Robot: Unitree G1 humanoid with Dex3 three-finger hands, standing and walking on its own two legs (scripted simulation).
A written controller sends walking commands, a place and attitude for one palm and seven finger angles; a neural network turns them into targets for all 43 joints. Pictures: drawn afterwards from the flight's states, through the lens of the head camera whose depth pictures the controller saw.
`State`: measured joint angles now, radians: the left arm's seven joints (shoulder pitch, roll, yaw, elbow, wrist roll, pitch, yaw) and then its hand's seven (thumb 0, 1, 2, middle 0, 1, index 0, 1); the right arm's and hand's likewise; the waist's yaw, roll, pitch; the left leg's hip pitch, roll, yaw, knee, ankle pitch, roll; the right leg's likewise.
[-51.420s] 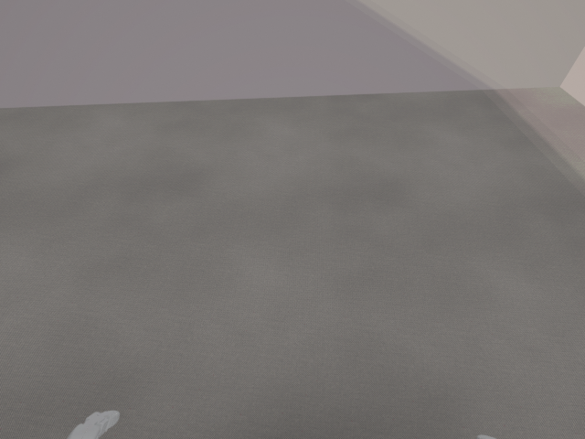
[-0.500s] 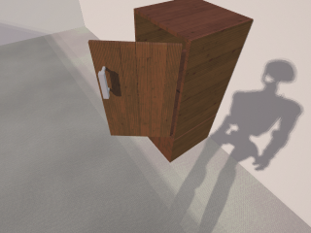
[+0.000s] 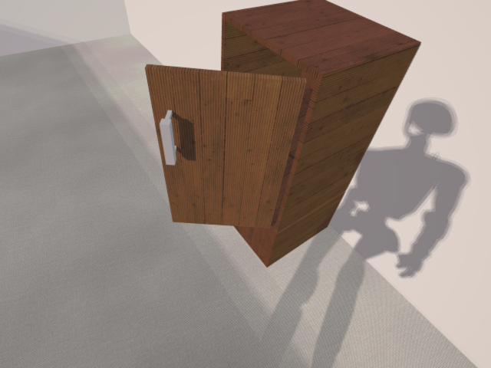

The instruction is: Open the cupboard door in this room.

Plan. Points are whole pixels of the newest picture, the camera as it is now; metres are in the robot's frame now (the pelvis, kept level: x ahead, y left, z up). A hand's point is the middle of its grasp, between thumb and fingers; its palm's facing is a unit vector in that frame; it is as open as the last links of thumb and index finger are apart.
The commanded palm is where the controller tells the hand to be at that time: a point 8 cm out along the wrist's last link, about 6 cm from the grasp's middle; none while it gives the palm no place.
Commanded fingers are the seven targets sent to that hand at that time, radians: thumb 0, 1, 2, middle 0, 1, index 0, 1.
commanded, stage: shuffle to correct the standing spot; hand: left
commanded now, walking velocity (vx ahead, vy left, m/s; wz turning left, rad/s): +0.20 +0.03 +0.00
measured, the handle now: (170, 137) +0.63 +0.24 -0.02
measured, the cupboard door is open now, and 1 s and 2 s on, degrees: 52 52 52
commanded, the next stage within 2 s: come to a stop and stand still in 0.28 s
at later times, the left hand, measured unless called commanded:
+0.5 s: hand (169, 328) +0.22 +0.16 -0.16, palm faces +0.08 -0.98 -0.18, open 7.3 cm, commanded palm none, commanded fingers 0.00 0.90 0.90 -0.20 -0.30 -0.20 -0.30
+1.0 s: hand out of the picture +0.13 +0.20 -0.17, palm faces +0.11 -0.98 -0.18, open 7.4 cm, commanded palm none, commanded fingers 0.00 0.90 0.90 -0.20 -0.30 -0.20 -0.30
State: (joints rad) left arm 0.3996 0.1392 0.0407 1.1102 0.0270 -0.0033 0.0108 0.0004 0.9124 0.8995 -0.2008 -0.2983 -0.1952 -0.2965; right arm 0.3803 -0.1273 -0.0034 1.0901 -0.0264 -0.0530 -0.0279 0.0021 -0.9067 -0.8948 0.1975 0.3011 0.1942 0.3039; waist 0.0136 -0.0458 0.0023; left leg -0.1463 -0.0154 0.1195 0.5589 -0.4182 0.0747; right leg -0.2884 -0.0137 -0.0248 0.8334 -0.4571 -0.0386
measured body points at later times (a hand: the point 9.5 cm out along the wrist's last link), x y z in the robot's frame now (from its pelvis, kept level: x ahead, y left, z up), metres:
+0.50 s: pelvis +0.13 -0.02 +0.00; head +0.16 -0.02 +0.45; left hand +0.22 +0.21 -0.15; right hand +0.07 -0.23 -0.16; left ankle +0.03 +0.09 -0.64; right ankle +0.19 -0.07 -0.73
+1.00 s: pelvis +0.13 +0.02 +0.01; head +0.16 +0.04 +0.46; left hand +0.13 +0.25 -0.16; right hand +0.23 -0.19 -0.14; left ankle +0.16 +0.13 -0.73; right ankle +0.12 -0.09 -0.70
